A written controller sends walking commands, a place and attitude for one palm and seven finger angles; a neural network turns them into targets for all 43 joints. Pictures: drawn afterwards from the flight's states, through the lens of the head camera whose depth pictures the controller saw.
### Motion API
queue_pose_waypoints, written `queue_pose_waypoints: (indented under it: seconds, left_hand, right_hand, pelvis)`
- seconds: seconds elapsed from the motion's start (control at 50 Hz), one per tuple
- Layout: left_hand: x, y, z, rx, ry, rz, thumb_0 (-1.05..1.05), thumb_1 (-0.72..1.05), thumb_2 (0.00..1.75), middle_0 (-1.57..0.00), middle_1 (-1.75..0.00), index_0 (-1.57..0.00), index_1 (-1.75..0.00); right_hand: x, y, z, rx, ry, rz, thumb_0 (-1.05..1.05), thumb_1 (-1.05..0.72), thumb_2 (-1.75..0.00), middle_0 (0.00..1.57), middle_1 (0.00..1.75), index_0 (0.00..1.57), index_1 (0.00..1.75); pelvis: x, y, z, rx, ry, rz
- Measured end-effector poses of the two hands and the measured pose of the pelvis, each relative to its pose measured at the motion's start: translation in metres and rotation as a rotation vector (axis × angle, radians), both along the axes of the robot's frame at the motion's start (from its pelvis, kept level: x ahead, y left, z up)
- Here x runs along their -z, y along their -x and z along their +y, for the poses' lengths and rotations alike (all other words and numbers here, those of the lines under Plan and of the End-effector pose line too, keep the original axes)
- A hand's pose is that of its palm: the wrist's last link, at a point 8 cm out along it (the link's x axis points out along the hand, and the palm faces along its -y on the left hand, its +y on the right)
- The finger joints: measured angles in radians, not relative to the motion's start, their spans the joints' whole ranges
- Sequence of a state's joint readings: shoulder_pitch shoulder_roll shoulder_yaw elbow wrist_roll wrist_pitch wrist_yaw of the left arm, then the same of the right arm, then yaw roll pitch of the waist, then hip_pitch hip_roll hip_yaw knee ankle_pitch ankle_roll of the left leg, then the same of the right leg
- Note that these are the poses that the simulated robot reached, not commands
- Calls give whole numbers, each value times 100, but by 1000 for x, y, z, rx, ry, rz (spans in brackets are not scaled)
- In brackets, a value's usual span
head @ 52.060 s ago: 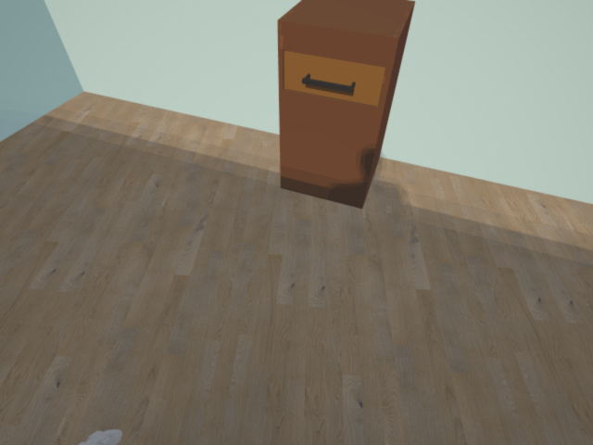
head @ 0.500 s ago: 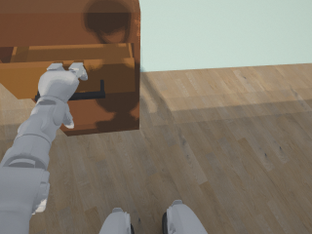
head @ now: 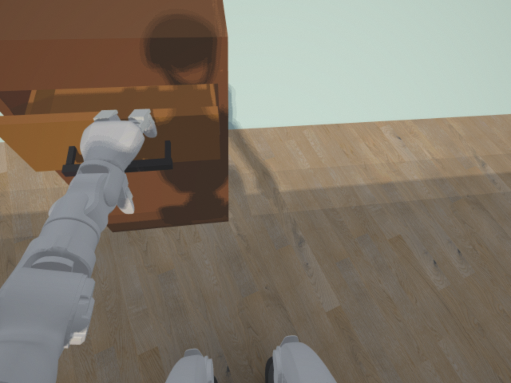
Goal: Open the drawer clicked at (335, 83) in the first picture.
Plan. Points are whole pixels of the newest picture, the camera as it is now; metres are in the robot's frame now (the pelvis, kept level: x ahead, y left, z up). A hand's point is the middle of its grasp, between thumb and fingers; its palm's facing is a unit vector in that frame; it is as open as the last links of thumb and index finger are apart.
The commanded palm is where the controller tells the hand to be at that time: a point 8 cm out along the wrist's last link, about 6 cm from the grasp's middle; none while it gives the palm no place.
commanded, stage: lower the fingers behind the handle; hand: left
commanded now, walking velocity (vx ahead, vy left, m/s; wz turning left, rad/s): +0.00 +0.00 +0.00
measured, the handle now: (120, 158) +0.53 +0.22 -0.07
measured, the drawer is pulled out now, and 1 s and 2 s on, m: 0.07 0.07 0.07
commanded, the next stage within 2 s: close the thumb around the handle in 1.40 s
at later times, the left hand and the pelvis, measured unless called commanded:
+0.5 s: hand (115, 173) +0.48 +0.22 -0.04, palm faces -0.14 -0.04 -0.99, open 13.8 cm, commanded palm +0.47 +0.22 -0.01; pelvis +0.00 -0.01 -0.02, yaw -1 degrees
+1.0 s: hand (113, 187) +0.48 +0.23 -0.08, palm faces -0.15 -0.03 -0.99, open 13.8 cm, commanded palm +0.47 +0.22 -0.04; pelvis -0.02 -0.01 -0.04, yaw -1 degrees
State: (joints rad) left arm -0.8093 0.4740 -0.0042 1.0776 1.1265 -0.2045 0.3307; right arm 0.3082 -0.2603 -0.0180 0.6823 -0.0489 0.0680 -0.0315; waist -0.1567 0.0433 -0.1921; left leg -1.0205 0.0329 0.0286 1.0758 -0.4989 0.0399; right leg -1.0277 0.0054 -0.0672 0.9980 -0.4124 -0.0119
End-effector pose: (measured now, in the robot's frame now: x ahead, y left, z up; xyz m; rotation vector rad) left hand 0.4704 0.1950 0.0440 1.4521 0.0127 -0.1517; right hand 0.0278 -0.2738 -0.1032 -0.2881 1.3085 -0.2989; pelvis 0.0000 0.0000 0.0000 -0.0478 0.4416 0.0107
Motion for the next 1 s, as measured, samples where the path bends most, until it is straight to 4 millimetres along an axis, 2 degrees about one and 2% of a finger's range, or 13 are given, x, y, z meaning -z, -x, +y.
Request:
queue_pose_waypoints:
  seconds: [0.1, 0.18, 0.24, 0.34, 0.4, 0.5, 0.66, 0.8, 0.9, 1.0]
  left_hand:
    - [24, 4, 7, -55, -53, -155, 0, -49, 30, -34, -124, -32, -120]
    - [46, 15, 35, -215, -154, -109, 1, -48, 30, -34, -123, -32, -120]
    - [46, 20, 49, -282, -175, -51, 0, -48, 30, -31, -121, -32, -120]
    - [21, 10, 41, -245, -117, 3, 0, -48, 30, -30, -119, -33, -120]
    - [16, 4, 31, -190, -109, 31, 0, -49, 30, -30, -119, -32, -120]
    - [32, 0, 23, -129, -84, 43, 0, -49, 30, -31, -120, -32, -120]
    - [72, 20, 33, -109, -91, -47, 0, -48, 30, -31, -120, -31, -119]
    - [71, 13, 36, -194, -116, -127, 0, -49, 30, -32, -120, -31, -119]
    - [68, 6, 39, -255, -147, -40, 0, -49, 30, -32, -120, -31, -119]
    - [71, 5, 36, -216, -115, 56, 0, -48, 30, -32, -120, -32, -120]
  right_hand:
    - [24, 10, -9, -3, -14, 54, 0, -90, -90, 20, 30, 20, 29]
    - [39, 15, -3, 5, -65, 102, 0, -91, -90, 20, 30, 20, 29]
    - [42, 17, 3, 13, -90, 116, 0, -91, -90, 20, 30, 20, 29]
    - [31, 16, 7, 14, -81, 97, 1, -90, -90, 21, 30, 21, 30]
    - [25, 17, 3, 15, -61, 76, 0, -90, -90, 21, 30, 21, 30]
    - [25, 22, -7, 19, -26, 65, 0, -90, -90, 21, 30, 21, 30]
    - [50, 32, -10, 4, -35, 128, 0, -90, -90, 20, 30, 20, 29]
    - [66, 27, 0, -8, -73, 136, 0, -90, -90, 21, 30, 20, 29]
    - [63, 22, 5, -5, -86, 97, 0, -90, -90, 21, 30, 21, 30]
    - [56, 24, 5, 0, -67, 73, 0, -90, -90, 21, 30, 21, 30]
  pelvis:
    - [18, 6, -1, 25, -11, 52]
    - [22, 12, -3, 26, -19, 62]
    - [18, 13, -5, 16, -18, 63]
    - [9, 8, -9, -1, -12, 44]
    - [8, 5, -10, -3, -7, 37]
    - [18, 5, -9, 12, -4, 51]
    - [40, 12, -6, 20, -6, 100]
    - [48, 19, -6, 3, 1, 113]
    - [44, 20, -6, 4, 3, 104]
    - [41, 19, -6, 11, 3, 97]
